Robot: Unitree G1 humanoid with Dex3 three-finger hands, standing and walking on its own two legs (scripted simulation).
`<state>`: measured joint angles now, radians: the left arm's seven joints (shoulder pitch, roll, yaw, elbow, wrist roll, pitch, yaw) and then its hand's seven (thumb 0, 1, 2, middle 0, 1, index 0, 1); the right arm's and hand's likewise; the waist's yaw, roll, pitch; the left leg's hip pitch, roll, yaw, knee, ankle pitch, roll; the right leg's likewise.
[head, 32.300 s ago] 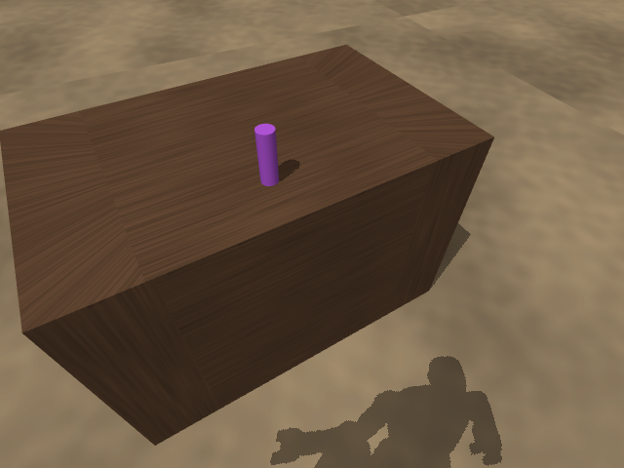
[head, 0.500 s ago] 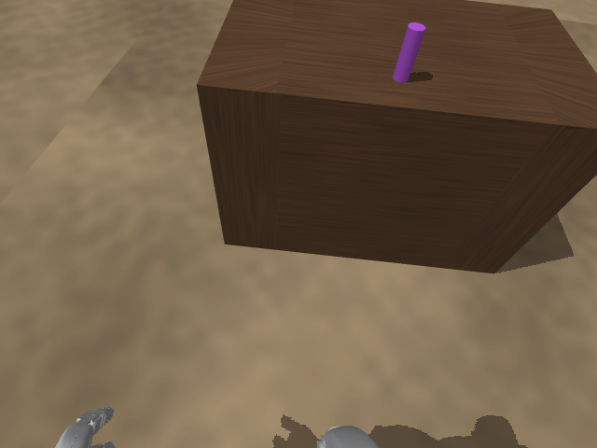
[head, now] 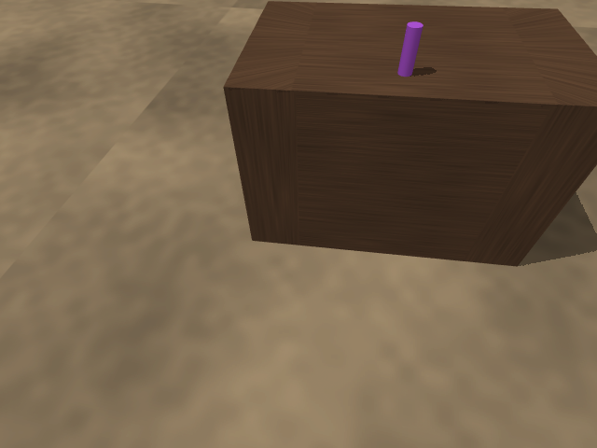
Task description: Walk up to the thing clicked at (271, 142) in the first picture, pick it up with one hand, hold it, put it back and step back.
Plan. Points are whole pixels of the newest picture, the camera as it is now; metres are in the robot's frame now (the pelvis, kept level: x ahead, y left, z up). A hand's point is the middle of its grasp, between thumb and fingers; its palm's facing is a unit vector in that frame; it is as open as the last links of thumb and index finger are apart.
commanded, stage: step back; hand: right
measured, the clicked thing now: (409, 50) +1.12 -0.27 +0.01
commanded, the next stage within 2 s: stand in 0.86 s
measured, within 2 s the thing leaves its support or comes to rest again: neither
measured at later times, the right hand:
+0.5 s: hand out of the picture +0.11 -0.27 -0.14, palm faces -0.06 +0.92 -0.38, open 7.3 cm
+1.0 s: hand out of the picture +0.17 -0.22 -0.12, palm faces -0.02 +0.95 -0.32, open 7.3 cm
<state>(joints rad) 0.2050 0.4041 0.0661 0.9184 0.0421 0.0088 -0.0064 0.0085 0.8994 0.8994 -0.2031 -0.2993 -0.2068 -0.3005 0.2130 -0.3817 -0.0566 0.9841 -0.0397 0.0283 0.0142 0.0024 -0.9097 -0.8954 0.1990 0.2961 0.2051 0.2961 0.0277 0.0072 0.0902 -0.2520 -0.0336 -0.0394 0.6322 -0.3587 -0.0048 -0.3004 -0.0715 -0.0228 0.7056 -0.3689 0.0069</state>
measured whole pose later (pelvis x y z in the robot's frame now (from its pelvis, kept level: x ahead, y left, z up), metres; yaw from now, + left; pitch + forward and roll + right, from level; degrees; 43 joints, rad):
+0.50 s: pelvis +0.02 +0.00 +0.01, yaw +2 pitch -2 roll +0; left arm 0.19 0.36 0.04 0.99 0.03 -0.03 -0.01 0.01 0.90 0.90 -0.20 -0.30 -0.21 -0.30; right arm 0.19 -0.41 -0.06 1.00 -0.03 -0.01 0.02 0.00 -0.91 -0.90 0.20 0.30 0.20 0.30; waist 0.02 0.03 0.07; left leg -0.31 0.03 -0.03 0.64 -0.37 0.00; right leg -0.21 -0.05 -0.07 0.59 -0.33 0.01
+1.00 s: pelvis +0.04 +0.02 +0.02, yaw +0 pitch -2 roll +0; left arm 0.09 0.36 0.00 1.09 0.00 -0.02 -0.01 0.01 0.90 0.90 -0.20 -0.30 -0.20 -0.30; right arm 0.02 -0.34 -0.02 1.09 -0.01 -0.02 0.02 0.00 -0.91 -0.90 0.20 0.30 0.21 0.30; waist 0.01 0.01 0.06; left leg -0.18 0.03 0.02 0.43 -0.20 -0.01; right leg -0.11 -0.04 -0.02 0.41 -0.26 0.03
